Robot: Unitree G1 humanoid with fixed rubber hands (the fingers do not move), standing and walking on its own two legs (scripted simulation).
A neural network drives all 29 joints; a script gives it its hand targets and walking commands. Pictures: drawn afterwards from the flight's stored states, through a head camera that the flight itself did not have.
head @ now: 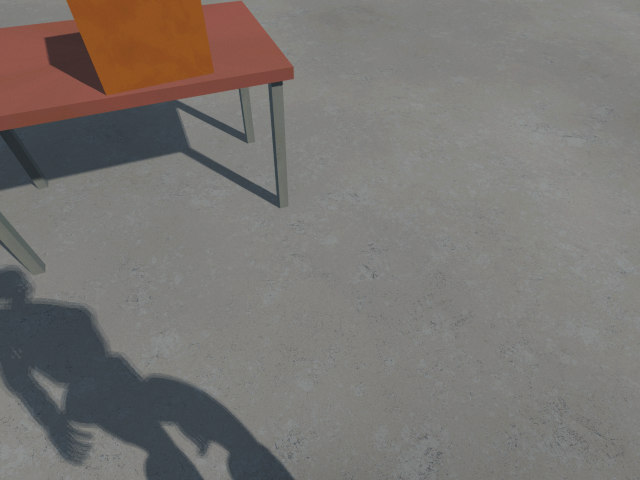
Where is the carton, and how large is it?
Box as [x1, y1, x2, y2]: [66, 0, 213, 95]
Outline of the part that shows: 66,0 106,95 213,72 200,0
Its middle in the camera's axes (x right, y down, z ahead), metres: -0.52 -0.63 +1.12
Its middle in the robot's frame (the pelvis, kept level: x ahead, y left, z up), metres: +1.29 +0.49 +0.00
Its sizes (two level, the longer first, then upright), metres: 0.319 0.218 0.258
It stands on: a table, 0.65 m high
